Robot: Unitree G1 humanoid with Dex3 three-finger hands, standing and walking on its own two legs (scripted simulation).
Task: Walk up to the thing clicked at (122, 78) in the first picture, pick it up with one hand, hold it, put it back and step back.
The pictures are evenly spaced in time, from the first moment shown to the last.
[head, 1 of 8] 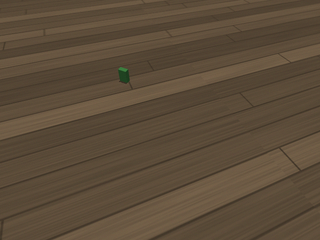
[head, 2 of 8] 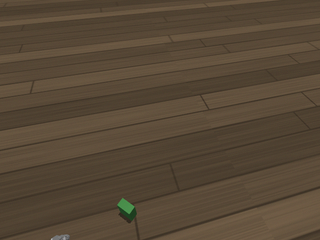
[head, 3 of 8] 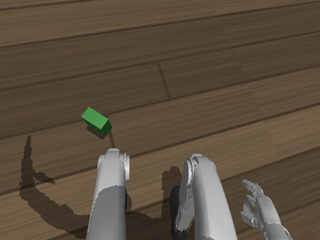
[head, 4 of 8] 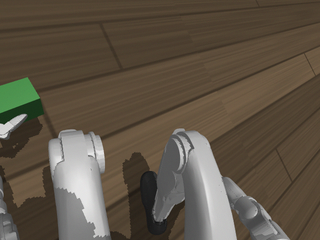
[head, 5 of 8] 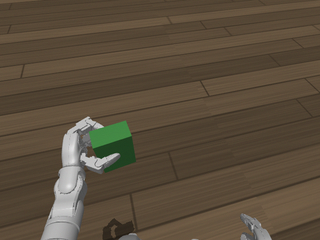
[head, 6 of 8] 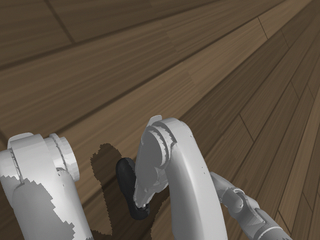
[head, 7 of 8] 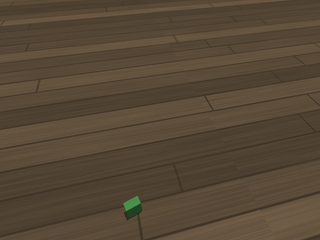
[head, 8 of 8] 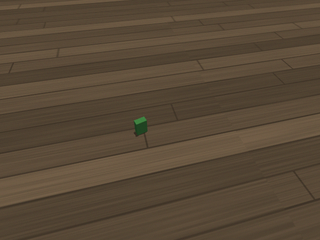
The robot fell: no
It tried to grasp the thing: yes
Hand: left
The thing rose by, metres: 0.71
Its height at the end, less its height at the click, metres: +0.00
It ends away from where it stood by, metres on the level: 0.02
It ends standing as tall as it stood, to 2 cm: yes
